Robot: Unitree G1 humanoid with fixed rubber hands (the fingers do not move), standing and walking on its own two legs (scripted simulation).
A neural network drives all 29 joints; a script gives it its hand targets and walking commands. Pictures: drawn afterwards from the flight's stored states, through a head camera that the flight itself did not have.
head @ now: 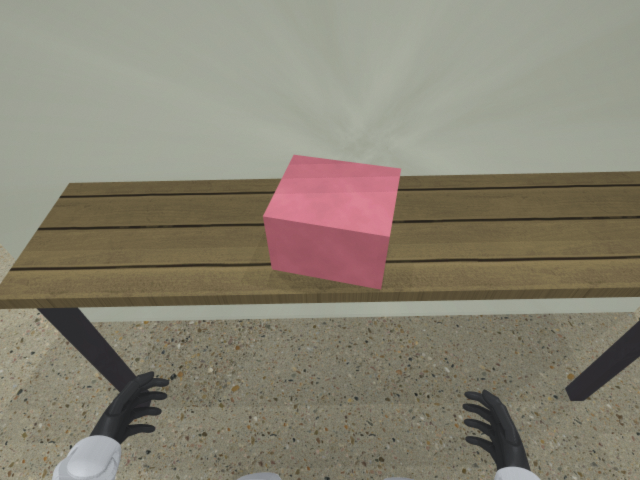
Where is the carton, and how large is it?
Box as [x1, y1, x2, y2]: [263, 155, 400, 289]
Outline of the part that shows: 293,155 263,215 272,269 380,289 400,168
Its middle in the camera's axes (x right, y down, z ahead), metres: +0.03 -0.03 +0.74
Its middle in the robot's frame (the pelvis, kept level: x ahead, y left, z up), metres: +0.57 -0.01 -0.04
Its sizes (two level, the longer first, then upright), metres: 0.212 0.182 0.142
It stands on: a table, 0.64 m high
